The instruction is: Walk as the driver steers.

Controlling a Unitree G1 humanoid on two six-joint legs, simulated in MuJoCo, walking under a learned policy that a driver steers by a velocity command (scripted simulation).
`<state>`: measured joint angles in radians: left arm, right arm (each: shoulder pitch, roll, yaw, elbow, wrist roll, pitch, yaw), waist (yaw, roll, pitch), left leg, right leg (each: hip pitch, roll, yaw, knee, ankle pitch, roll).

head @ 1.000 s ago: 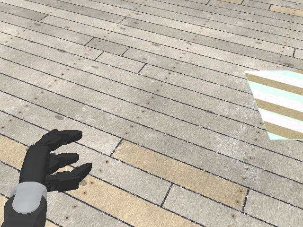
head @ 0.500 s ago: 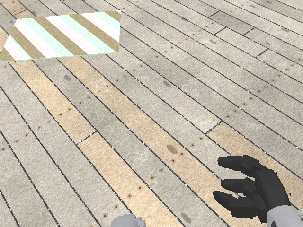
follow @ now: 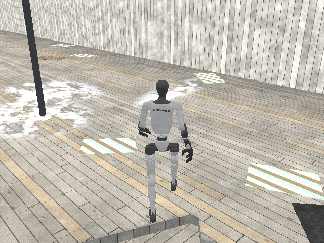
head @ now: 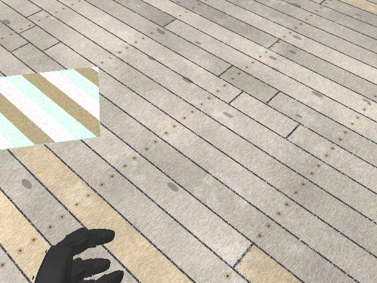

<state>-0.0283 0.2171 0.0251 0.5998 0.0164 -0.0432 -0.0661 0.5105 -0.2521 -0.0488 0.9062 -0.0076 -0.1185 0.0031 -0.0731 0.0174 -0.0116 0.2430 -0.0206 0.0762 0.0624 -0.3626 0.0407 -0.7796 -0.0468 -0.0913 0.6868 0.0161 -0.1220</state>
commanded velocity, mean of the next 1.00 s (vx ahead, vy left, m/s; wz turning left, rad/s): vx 0.47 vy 0.00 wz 0.53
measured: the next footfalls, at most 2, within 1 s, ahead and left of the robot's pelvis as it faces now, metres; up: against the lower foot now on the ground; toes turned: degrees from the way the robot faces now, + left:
right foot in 0.06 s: +0.25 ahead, -0.10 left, +0.00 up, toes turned -4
left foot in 0.48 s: +0.70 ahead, +0.07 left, +0.00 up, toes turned +5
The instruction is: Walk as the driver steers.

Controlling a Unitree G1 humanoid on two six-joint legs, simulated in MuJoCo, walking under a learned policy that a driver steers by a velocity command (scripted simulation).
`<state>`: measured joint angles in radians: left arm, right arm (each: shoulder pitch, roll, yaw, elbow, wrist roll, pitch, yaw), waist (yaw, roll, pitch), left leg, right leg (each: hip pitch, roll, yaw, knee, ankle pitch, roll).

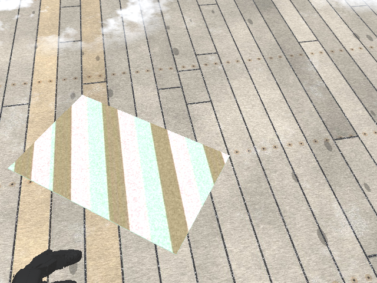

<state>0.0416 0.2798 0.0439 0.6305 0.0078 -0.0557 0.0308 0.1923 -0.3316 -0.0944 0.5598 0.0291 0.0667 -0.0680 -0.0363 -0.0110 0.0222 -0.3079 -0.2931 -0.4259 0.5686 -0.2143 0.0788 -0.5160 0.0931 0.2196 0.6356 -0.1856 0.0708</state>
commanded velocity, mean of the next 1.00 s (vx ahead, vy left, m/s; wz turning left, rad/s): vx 0.36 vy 0.00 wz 0.60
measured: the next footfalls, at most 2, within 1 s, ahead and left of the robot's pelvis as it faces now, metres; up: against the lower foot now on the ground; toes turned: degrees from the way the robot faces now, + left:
right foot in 0.04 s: +0.15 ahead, -0.13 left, +0.00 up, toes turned +15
left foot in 0.50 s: -0.03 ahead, +0.09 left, +0.00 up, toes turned +32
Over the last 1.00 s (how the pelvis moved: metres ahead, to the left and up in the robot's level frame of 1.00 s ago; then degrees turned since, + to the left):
0.68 0.00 0.01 34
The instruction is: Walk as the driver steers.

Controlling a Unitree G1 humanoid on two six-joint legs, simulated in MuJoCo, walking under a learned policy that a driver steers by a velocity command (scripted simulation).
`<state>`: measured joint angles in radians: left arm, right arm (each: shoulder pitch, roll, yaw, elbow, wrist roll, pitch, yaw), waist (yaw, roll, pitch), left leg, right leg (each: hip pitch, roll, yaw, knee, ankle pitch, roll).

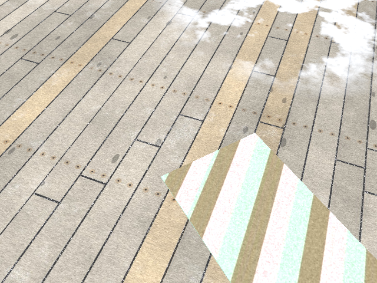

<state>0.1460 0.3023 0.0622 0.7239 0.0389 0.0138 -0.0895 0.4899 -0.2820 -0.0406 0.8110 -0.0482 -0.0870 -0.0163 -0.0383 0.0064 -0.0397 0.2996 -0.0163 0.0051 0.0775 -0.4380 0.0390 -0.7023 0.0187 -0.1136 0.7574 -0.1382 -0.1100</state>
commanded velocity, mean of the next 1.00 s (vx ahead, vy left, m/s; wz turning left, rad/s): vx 0.98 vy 0.00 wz -0.82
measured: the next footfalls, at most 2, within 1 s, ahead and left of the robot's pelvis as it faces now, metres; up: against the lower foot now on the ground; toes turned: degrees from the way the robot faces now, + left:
right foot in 0.04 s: +0.21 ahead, -0.07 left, +0.00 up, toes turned -6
left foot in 0.48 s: +0.71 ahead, -0.02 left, +0.00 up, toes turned -28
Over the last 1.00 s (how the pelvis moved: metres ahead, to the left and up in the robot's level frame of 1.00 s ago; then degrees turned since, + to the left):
0.21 0.13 -0.02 32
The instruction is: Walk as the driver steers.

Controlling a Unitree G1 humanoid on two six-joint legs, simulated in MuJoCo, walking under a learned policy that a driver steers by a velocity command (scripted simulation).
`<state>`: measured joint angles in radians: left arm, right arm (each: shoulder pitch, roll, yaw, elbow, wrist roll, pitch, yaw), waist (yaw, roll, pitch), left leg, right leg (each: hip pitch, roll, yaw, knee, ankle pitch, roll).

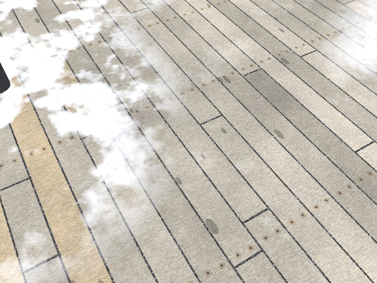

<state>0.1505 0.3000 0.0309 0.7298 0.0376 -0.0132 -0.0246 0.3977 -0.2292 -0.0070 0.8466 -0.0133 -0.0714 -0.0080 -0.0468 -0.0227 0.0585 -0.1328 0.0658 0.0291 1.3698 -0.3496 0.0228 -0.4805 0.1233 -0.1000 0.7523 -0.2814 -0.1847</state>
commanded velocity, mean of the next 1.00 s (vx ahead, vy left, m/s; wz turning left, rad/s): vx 0.49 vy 0.00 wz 0.71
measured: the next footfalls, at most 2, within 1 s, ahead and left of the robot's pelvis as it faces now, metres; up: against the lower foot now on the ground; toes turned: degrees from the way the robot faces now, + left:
left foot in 0.36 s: +0.56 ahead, +0.17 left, +0.00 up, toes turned +14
right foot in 0.78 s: +0.82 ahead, +0.16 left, +0.00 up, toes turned +49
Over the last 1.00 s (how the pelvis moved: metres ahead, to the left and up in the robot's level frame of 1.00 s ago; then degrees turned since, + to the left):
0.87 -0.33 -0.01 -52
